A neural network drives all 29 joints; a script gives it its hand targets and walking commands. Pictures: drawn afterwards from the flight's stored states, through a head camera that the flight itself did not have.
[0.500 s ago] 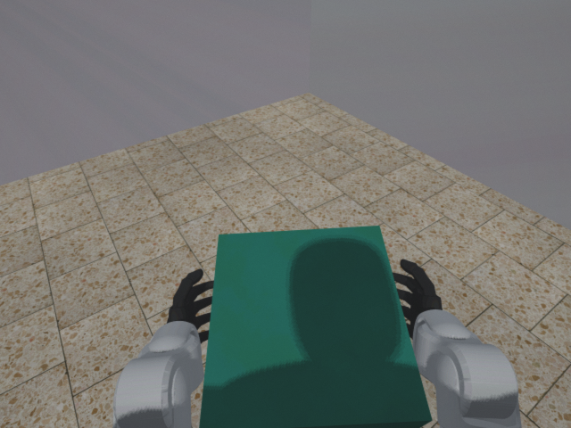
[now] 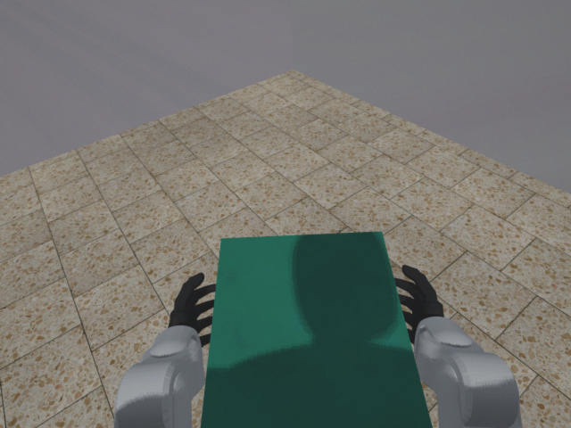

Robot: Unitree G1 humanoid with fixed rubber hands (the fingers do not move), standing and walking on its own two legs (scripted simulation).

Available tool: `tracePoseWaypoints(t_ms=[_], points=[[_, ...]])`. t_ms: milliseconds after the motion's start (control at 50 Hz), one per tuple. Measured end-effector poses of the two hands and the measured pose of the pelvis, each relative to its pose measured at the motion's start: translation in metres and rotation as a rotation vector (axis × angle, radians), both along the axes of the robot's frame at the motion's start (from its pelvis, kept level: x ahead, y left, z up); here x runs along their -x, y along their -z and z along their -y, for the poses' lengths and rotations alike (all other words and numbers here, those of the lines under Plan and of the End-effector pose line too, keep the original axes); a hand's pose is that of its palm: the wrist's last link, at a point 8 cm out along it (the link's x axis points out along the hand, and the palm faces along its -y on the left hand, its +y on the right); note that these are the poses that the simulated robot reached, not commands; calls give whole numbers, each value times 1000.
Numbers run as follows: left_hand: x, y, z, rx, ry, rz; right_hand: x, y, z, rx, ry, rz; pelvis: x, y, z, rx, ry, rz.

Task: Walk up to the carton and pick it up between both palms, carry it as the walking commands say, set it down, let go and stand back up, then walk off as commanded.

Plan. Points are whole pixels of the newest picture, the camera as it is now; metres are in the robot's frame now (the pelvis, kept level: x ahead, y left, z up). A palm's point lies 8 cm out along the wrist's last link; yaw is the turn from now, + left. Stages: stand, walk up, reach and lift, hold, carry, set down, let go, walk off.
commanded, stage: carry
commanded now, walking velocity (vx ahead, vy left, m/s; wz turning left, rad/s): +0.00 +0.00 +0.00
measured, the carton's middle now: (305, 354) +0.24 -0.01 +0.02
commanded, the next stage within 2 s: none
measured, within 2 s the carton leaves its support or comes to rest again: neither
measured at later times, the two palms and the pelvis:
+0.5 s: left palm out of the picture +0.10 +0.17 +0.09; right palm out of the picture +0.12 -0.12 +0.08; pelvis -0.12 +0.02 -0.01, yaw +3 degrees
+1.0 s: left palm out of the picture +0.08 +0.14 +0.08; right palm out of the picture +0.08 -0.15 +0.07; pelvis -0.17 +0.00 -0.01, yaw +1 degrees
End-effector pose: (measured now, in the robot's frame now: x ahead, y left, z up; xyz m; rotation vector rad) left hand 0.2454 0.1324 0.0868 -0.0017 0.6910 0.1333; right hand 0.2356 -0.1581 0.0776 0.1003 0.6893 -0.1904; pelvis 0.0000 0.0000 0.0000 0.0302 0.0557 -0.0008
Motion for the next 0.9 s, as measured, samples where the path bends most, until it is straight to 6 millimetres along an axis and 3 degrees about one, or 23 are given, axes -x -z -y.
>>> tracePoseWaypoints(t_ms=[80,160,260,340,560,760,900], points=[[28,-7,-4,9,-10,39,24,-10,-4,-4,-16,40,25,-1,-1,-10,-11,-8],[58,-8,-21,27,-45,69,42,-18,-22,17,-53,70,50,2,-9,3,-26,-16],[102,-1,-47,54,-106,45,72,-17,-49,48,-116,45,79,2,-19,12,-33,9],[126,-1,-55,54,-123,43,92,-15,-56,55,-135,44,98,4,-23,15,-28,32],[153,-1,-35,5,-102,34,122,-3,-37,14,-120,35,128,11,-10,5,-55,67],[159,-3,-14,23,-15,47,154,-10,-14,33,-32,48,154,9,-6,35,-4,62],[168,2,-7,4,-35,22,154,-4,-7,16,-53,22,163,8,5,27,-15,39]])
